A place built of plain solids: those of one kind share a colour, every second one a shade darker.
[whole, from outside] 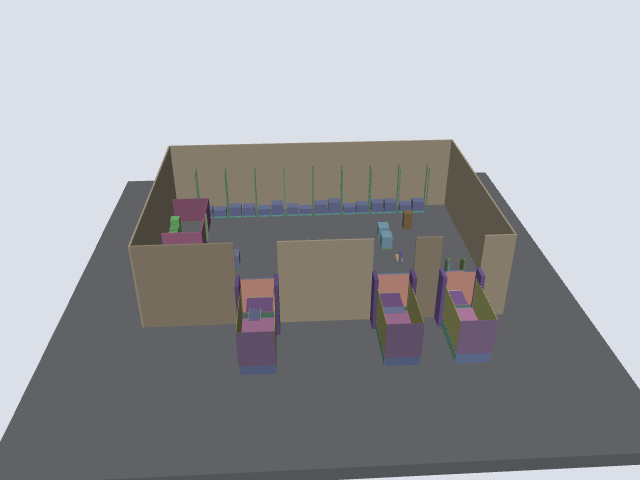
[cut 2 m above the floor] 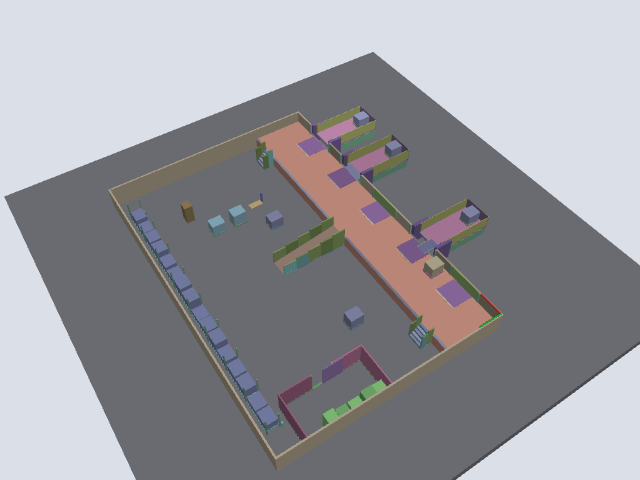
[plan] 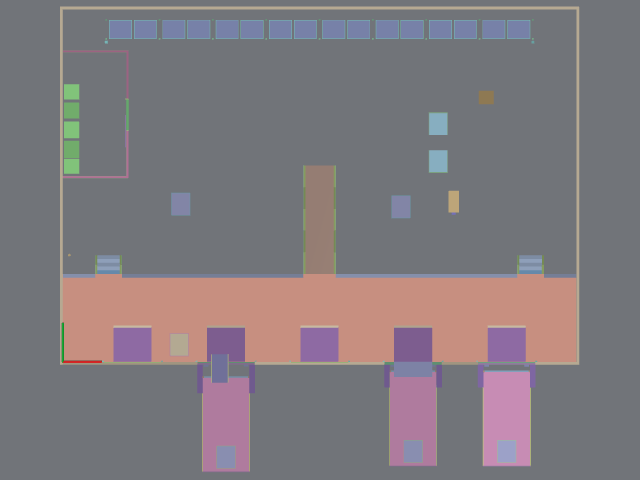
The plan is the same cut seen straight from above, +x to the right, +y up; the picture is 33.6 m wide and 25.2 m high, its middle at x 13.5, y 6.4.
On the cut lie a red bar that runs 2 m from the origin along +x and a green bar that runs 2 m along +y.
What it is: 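The dock platform, its doors, stairs and ramp, and the hall's floor, and the trailers at its open doors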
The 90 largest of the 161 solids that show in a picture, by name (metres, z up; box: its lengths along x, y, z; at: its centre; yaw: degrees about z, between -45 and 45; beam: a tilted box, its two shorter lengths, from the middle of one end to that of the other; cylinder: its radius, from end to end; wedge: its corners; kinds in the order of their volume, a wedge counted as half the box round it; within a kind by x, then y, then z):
{
 "south_deck_1": {"box": [26.96, 4.61, 1.0], "at": [13.48, 2.31, 0.45]},
 "wall_1": {"box": [0.15, 18.81, 7.03], "at": [-0.07, 9.25, 3.47]},
 "wall_2": {"box": [7.22, 0.15, 7.03], "at": [3.46, -0.07, 3.47]},
 "wall_3": {"box": [6.82, 0.15, 7.03], "at": [13.48, -0.07, 3.47]},
 "wall_4": {"box": [27.26, 0.15, 7.03], "at": [13.48, 18.58, 3.47]},
 "wall_5": {"box": [1.91, 0.15, 7.03], "at": [20.85, -0.07, 3.47]},
 "wall_6": {"box": [2.31, 0.15, 7.03], "at": [25.95, -0.07, 3.47]},
 "wall_7": {"box": [0.15, 18.81, 7.03], "at": [27.03, 9.25, 3.47]},
 "rack_load_1": {"box": [1.16, 0.95, 0.77], "at": [3.03, 17.46, 0.52]},
 "rack_load_2": {"box": [1.16, 0.95, 0.65], "at": [4.33, 17.46, 0.46]},
 "rack_load_3": {"box": [1.16, 0.95, 0.93], "at": [5.83, 17.46, 0.61]},
 "rack_load_4": {"box": [1.16, 0.95, 0.89], "at": [7.13, 17.46, 0.58]},
 "rack_load_5": {"box": [1.16, 0.95, 0.67], "at": [8.63, 17.46, 0.47]},
 "rack_load_6": {"box": [1.16, 0.95, 1.13], "at": [9.93, 17.46, 0.7]},
 "rack_load_7": {"box": [1.16, 0.95, 0.77], "at": [11.43, 17.46, 0.53]},
 "rack_load_8": {"box": [1.16, 0.95, 0.56], "at": [12.73, 17.46, 0.42]},
 "rack_load_9": {"box": [1.16, 0.95, 1.01], "at": [14.23, 17.46, 0.64]},
 "rack_load_10": {"box": [1.16, 0.95, 1.19], "at": [15.53, 17.46, 0.73]},
 "rack_load_11": {"box": [1.16, 0.95, 0.63], "at": [17.03, 17.46, 0.45]},
 "rack_load_12": {"box": [1.16, 0.95, 0.81], "at": [18.33, 17.46, 0.54]},
 "rack_load_13": {"box": [1.16, 0.95, 0.99], "at": [19.83, 17.46, 0.64]},
 "rack_load_14": {"box": [1.16, 0.95, 1.02], "at": [21.13, 17.46, 0.65]},
 "rack_load_15": {"box": [1.16, 0.95, 0.7], "at": [22.63, 17.46, 0.49]},
 "rack_load_16": {"box": [1.16, 0.95, 0.99], "at": [23.93, 17.46, 0.64]},
 "trailer_pad_1": {"box": [0.3, 1.5, 4.4], "at": [7.2, -0.9, 2.15]},
 "trailer_pad_2": {"box": [0.3, 1.5, 4.4], "at": [9.94, -0.9, 2.15]},
 "trailer_pad_3": {"box": [0.3, 1.2, 4.4], "at": [17.02, -0.75, 2.15]},
 "trailer_pad_4": {"box": [0.3, 1.2, 4.4], "at": [19.76, -0.75, 2.15]},
 "trailer_pad_5": {"box": [0.3, 1.2, 4.4], "at": [21.93, -0.75, 2.15]},
 "trailer_pad_6": {"box": [0.3, 1.2, 4.4], "at": [24.67, -0.75, 2.15]},
 "trailer_bed_1": {"box": [2.44, 5.0, 0.2], "at": [8.57, -3.25, 0.86]},
 "trailer_bed_2": {"box": [2.44, 5.0, 0.2], "at": [18.39, -2.95, 0.85]},
 "trailer_bed_3": {"box": [2.44, 5.0, 0.2], "at": [23.3, -2.95, 0.9]},
 "room_stock_1": {"box": [0.8, 0.79, 1.37], "at": [0.46, 10.27, 0.63]},
 "room_stock_2": {"box": [0.8, 0.91, 1.52], "at": [0.46, 11.16, 0.71]},
 "room_stock_3": {"box": [0.8, 0.89, 1.09], "at": [0.46, 12.18, 0.49]},
 "room_stock_4": {"box": [0.8, 0.85, 1.16], "at": [0.46, 13.2, 0.53]},
 "room_stock_5": {"box": [0.8, 0.8, 1.65], "at": [0.46, 14.18, 0.77]},
 "south_ramp_1": {"wedge": [[12.73, 4.61, -0.05], [12.73, 4.61, 0.95], [12.73, 10.31, -0.05], [12.73, 10.31, 0.0], [14.23, 4.61, -0.05], [14.23, 4.61, 0.95], [14.23, 10.31, -0.05], [14.23, 10.31, 0.0]]},
 "trailerload_load_1": {"box": [0.95, 1.15, 0.87], "at": [8.57, -5.0, 1.54]},
 "trailerload_load_2": {"box": [0.95, 1.15, 1.02], "at": [18.39, -4.7, 1.6]},
 "trailerload_load_3": {"box": [0.95, 1.15, 1.16], "at": [23.3, -4.7, 1.72]},
 "rack_pal_1": {"box": [1.21, 1.0, 0.19], "at": [3.03, 17.46, 0.04]},
 "rack_pal_2": {"box": [1.21, 1.0, 0.19], "at": [4.33, 17.46, 0.04]},
 "rack_pal_3": {"box": [1.21, 1.0, 0.19], "at": [5.83, 17.46, 0.04]},
 "rack_pal_4": {"box": [1.21, 1.0, 0.19], "at": [7.13, 17.46, 0.04]},
 "rack_pal_5": {"box": [1.21, 1.0, 0.19], "at": [8.63, 17.46, 0.04]},
 "rack_pal_6": {"box": [1.21, 1.0, 0.19], "at": [11.43, 17.46, 0.04]},
 "rack_pal_7": {"box": [1.21, 1.0, 0.19], "at": [12.73, 17.46, 0.04]},
 "rack_pal_8": {"box": [1.21, 1.0, 0.19], "at": [14.23, 17.46, 0.04]},
 "rack_pal_9": {"box": [1.21, 1.0, 0.19], "at": [15.53, 17.46, 0.04]},
 "rack_pal_10": {"box": [1.21, 1.0, 0.19], "at": [17.03, 17.46, 0.04]},
 "rack_pal_11": {"box": [1.21, 1.0, 0.19], "at": [19.83, 17.46, 0.04]},
 "rack_pal_12": {"box": [1.21, 1.0, 0.19], "at": [21.13, 17.46, 0.04]},
 "rack_pal_13": {"box": [1.21, 1.0, 0.19], "at": [22.63, 17.46, 0.04]},
 "rack_pal_14": {"box": [1.21, 1.0, 0.19], "at": [23.93, 17.46, 0.04]},
 "trailer_side_1": {"box": [0.04, 5.0, 2.6], "at": [7.33, -3.25, 2.27]},
 "trailer_side_2": {"box": [0.04, 5.0, 2.6], "at": [9.81, -3.25, 2.27]},
 "trailer_side_3": {"box": [0.04, 5.0, 2.65], "at": [17.15, -2.95, 2.23]},
 "trailer_side_4": {"box": [0.04, 5.0, 2.65], "at": [19.63, -2.95, 2.23]},
 "trailer_side_5": {"box": [0.04, 5.0, 2.6], "at": [22.06, -2.95, 2.3]},
 "trailer_side_6": {"box": [0.04, 5.0, 2.6], "at": [24.54, -2.95, 2.3]},
 "room_wall_1": {"box": [3.34, 0.1, 2.55], "at": [1.67, 9.7, 1.23]},
 "room_wall_2": {"box": [3.34, 0.1, 2.55], "at": [1.67, 16.3, 1.23]},
 "room_wall_3": {"box": [0.1, 2.48, 2.55], "at": [3.39, 10.89, 1.23]},
 "room_wall_4": {"box": [0.1, 2.53, 2.55], "at": [3.39, 15.09, 1.23]},
 "floor_pinch_load_1": {"box": [0.95, 1.15, 1.13], "at": [19.71, 10.54, 0.7]},
 "floor_pinch_load_2": {"box": [0.95, 1.15, 1.01], "at": [19.71, 12.48, 0.65]},
 "stage_load_1": {"box": [0.95, 1.15, 1.01], "at": [6.19, 8.29, 0.65]},
 "stage_load_2": {"box": [0.95, 1.15, 0.82], "at": [17.75, 8.14, 0.55]},
 "dockwall_sill_1": {"box": [3.02, 0.15, 1.0], "at": [8.57, -0.07, 0.45]},
 "dockwall_sill_2": {"box": [3.02, 0.15, 1.0], "at": [18.39, -0.07, 0.45]},
 "dockwall_sill_3": {"box": [3.02, 0.15, 1.0], "at": [23.3, -0.07, 0.45]},
 "wait_load_1": {"box": [0.95, 1.15, 1.22], "at": [6.11, 0.9, 1.7]},
 "south_lev_1": {"box": [2.0, 1.78, 0.07], "at": [3.66, 0.9, 0.93]},
 "south_lev_2": {"box": [2.0, 1.78, 0.07], "at": [8.57, 0.9, 0.93]},
 "south_lev_3": {"box": [2.0, 1.78, 0.07], "at": [13.48, 0.9, 0.93]},
 "south_lev_4": {"box": [2.0, 1.78, 0.07], "at": [18.39, 0.9, 0.93]},
 "south_lev_5": {"box": [2.0, 1.78, 0.07], "at": [23.3, 0.9, 0.93]},
 "cage_1": {"box": [0.8, 0.7, 1.75], "at": [22.23, 13.88, 0.82]},
 "south_shutter_1": {"box": [3.0, 0.05, 3.15], "at": [3.66, -0.03, 2.48]},
 "south_shutter_2": {"box": [3.0, 0.05, 3.15], "at": [13.48, -0.03, 2.48]},
 "trailer_front_1": {"box": [2.52, 0.04, 2.84], "at": [8.57, -5.77, 2.19]},
 "trailer_front_2": {"box": [2.52, 0.04, 2.84], "at": [18.39, -5.47, 2.17]},
 "trailer_front_3": {"box": [2.52, 0.04, 2.84], "at": [23.3, -5.47, 2.22]},
 "dock_south_cheek_whole_1": {"box": [0.11, 1.14, 2.0], "at": [12.68, 5.18, 0.95]},
 "dock_south_cheek_whole_2": {"box": [0.11, 1.14, 2.0], "at": [14.27, 5.18, 0.95]},
 "south_stair_stair_head_1": {"box": [1.2, 0.2, 1.0], "at": [2.4, 4.71, 0.45]},
 "south_stair_stair_head_2": {"box": [1.2, 0.2, 1.0], "at": [24.56, 4.71, 0.45]},
 "wait_pal_1": {"box": [1.0, 1.2, 0.19], "at": [6.11, 0.9, 0.99]}
}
